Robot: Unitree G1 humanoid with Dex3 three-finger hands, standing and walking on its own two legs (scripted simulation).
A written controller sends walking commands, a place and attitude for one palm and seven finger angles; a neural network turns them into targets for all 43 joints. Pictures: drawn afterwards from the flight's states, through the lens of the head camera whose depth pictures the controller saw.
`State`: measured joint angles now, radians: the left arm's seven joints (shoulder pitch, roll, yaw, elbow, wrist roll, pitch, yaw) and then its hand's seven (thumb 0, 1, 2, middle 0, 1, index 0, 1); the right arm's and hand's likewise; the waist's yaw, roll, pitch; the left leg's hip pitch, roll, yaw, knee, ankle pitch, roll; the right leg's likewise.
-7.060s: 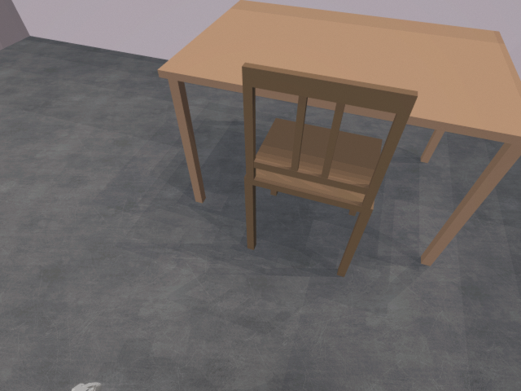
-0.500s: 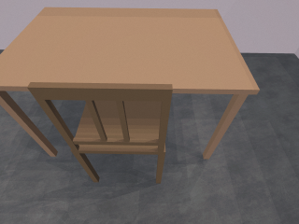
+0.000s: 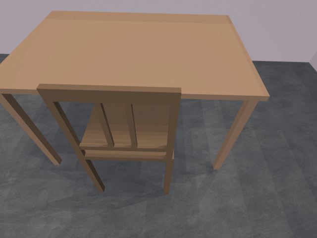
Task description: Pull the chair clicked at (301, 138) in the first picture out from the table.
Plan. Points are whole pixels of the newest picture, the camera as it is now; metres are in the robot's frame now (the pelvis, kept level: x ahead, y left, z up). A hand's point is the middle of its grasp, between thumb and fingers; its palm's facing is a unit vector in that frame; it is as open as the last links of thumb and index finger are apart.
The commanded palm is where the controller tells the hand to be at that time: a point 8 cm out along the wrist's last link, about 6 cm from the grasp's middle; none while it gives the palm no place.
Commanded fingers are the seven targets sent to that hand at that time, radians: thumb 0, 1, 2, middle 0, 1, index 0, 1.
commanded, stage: look again from close up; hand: left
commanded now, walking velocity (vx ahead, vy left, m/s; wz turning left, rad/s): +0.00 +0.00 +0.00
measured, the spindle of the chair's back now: (105, 126) +0.50 +0.23 -0.09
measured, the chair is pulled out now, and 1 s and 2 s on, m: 0.00 0.00 0.00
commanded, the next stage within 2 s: raise the hand toward the chair's back in 0.80 s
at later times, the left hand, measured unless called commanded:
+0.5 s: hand out of the picture +0.01 +0.17 -0.18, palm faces +0.01 -0.98 -0.18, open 7.4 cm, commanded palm none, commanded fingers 0.00 0.90 0.90 -0.20 -0.30 -0.20 -0.30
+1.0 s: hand out of the picture +0.10 +0.20 -0.12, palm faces +0.21 -0.95 -0.24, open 7.3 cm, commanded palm +0.12 +0.23 -0.07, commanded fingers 0.00 0.76 0.84 -0.19 -0.28 -0.19 -0.28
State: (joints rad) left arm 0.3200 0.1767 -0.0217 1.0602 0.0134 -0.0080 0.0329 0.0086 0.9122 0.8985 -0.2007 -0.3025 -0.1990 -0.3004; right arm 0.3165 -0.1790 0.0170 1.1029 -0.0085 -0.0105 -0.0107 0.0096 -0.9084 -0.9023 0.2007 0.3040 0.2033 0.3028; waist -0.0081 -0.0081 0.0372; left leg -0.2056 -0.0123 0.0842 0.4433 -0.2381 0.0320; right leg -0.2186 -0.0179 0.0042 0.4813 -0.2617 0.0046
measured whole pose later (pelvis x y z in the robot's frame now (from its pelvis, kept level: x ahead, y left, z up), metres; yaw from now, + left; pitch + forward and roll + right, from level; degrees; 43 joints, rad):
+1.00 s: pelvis +0.02 +0.00 +0.00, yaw +1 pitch +0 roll +1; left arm 0.48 0.20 0.03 0.44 -0.10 0.06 0.10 0.04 0.94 0.89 -0.20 -0.30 -0.20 -0.30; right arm 0.35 -0.16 0.02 0.98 0.03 -0.17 -0.06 0.02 -0.92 -0.90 0.20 0.30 0.21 0.30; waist 0.00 -0.03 0.02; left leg -0.19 -0.03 0.07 0.46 -0.27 0.03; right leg -0.21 -0.03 -0.01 0.52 -0.32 0.00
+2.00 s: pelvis -0.03 -0.01 -0.09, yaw +3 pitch +16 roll -2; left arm 0.39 0.24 0.18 0.04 -0.27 -0.46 -0.28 0.00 -0.18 0.44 -0.09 -0.13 -0.09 -0.13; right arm 0.23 -0.26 -0.03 0.58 0.03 -0.23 -0.07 0.02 -0.90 -0.90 0.20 0.30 0.20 0.30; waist -0.02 0.01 -0.15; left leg -0.94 0.02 -0.01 1.17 -0.50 0.02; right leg -0.89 -0.01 -0.08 1.13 -0.52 -0.02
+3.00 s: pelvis -0.01 -0.01 -0.08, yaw +3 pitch +16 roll -2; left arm 0.30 0.26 0.22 0.10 -0.28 -0.40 -0.30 -0.01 -0.50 0.30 -0.06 -0.08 -0.06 -0.08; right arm 0.23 -0.25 0.01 0.55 0.03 -0.19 -0.05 0.02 -0.90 -0.90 0.20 0.30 0.21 0.30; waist -0.02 0.03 -0.15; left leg -0.88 0.02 -0.01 1.11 -0.50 0.02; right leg -0.82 -0.01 -0.08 1.06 -0.51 -0.01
